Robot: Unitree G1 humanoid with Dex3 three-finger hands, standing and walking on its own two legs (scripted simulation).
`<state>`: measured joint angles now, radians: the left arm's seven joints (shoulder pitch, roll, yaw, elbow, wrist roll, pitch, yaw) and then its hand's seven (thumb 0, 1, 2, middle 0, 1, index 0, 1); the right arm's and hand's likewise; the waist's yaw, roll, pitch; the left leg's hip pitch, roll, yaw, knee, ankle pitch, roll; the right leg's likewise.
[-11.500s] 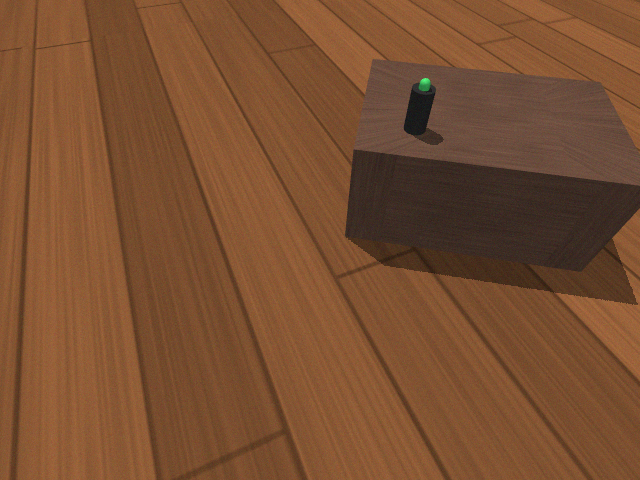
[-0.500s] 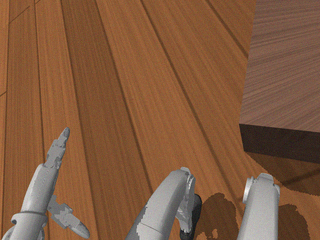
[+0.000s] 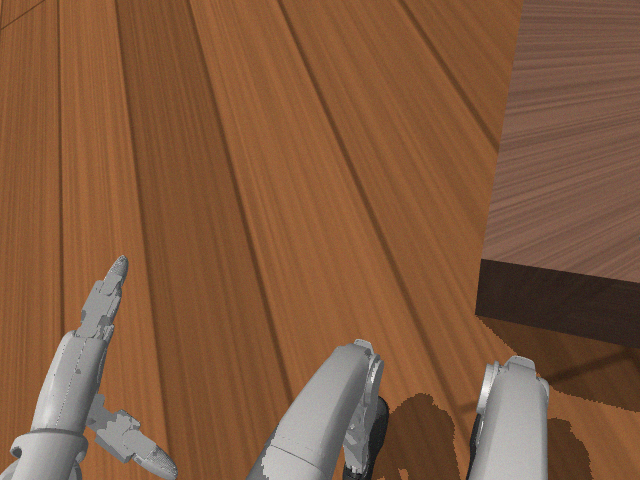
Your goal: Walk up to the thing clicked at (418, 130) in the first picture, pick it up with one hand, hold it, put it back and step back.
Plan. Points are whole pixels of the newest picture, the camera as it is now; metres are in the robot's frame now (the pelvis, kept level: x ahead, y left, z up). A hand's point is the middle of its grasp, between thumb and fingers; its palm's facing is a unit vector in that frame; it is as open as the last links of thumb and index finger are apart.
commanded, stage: close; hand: right
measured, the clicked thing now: out of the picture +0.54 -0.30 -0.02
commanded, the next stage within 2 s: settle in 0.96 s
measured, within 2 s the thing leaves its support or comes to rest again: leaves its support in 1.46 s
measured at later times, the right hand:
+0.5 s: hand out of the picture +0.52 -0.29 -0.04, palm faces +0.35 +0.94 +0.02, open 16.7 cm
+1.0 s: hand out of the picture +0.52 -0.30 -0.03, palm faces +0.37 +0.93 +0.00, open 10.5 cm
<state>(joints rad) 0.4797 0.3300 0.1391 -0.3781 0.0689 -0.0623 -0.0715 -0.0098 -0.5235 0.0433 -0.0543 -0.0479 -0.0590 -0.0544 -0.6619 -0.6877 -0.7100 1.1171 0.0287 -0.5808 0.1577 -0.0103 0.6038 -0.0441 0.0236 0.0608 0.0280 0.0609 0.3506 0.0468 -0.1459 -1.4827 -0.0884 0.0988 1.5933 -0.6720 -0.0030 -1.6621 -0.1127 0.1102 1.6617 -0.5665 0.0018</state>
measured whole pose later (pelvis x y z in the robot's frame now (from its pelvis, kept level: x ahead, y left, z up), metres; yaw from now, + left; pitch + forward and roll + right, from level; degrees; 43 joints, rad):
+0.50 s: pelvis +0.00 +0.00 +0.00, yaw +0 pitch +33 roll +9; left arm 0.48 0.33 0.12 -0.39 0.08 -0.05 -0.08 -0.01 -0.54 0.06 -0.06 -0.05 -0.06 -0.06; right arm -0.76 -0.72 -0.68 1.15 0.00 -0.54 0.10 -0.01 0.59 -0.02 0.30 0.15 0.30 0.15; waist 0.37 0.03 -0.15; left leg -1.51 -0.09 0.10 1.60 -0.67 0.00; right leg -1.68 -0.12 0.11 1.66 -0.57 0.01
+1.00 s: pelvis +0.00 +0.00 +0.01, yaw +0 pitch +32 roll +9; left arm 0.45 0.31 0.12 -0.37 0.08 -0.03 -0.08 -0.01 -0.54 0.06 -0.05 -0.05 -0.05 -0.06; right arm -0.77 -0.71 -0.64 1.16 -0.03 -0.55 0.05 -0.01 0.33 -0.56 0.78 0.71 0.86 0.73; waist 0.36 0.04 -0.15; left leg -1.48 -0.08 0.10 1.57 -0.67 -0.01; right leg -1.66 -0.10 0.11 1.63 -0.56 0.00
